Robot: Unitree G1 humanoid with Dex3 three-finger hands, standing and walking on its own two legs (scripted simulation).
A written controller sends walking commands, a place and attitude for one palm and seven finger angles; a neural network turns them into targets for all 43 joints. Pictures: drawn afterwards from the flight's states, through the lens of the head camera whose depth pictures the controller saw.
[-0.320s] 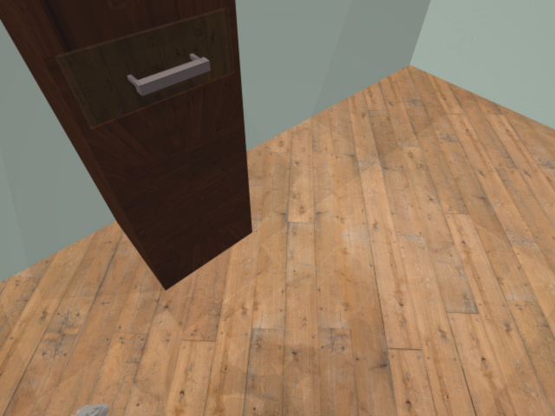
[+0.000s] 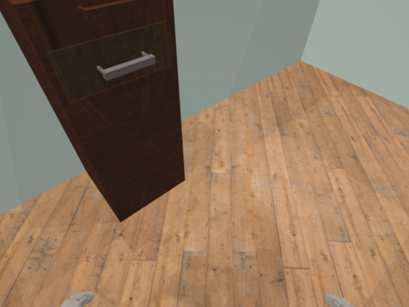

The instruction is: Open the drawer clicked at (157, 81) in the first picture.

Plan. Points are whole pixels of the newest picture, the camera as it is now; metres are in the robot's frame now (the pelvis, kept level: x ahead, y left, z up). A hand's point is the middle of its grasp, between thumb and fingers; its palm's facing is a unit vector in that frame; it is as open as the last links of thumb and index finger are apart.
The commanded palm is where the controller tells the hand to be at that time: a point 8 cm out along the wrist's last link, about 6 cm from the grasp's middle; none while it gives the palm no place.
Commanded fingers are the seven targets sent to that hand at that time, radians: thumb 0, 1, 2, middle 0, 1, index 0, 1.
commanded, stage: stand and wait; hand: left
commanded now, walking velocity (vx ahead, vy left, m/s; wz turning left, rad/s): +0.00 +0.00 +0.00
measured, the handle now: (126, 63) +0.78 +0.31 +0.08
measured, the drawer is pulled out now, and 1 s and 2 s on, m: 0.00 0.00 0.00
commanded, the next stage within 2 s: look at it before walking up in 0.76 s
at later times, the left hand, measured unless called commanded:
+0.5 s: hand out of the picture +0.05 +0.23 -0.15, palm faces -0.03 -0.94 -0.33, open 7.4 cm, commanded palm none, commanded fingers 0.00 0.90 0.90 -0.20 -0.30 -0.20 -0.30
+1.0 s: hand out of the picture +0.04 +0.23 -0.15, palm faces -0.04 -0.95 -0.32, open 7.4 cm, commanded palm none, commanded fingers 0.00 0.90 0.90 -0.20 -0.30 -0.20 -0.30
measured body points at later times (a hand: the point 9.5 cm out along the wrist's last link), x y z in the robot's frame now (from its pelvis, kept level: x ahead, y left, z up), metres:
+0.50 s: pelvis -0.02 -0.01 +0.01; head -0.02 -0.01 +0.45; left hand +0.05 +0.28 -0.13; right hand +0.05 -0.31 -0.13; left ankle -0.04 +0.12 -0.74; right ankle -0.03 -0.13 -0.74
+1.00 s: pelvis -0.03 -0.01 +0.01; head -0.03 -0.01 +0.46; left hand +0.04 +0.28 -0.13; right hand +0.04 -0.30 -0.13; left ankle -0.04 +0.12 -0.74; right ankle -0.03 -0.13 -0.74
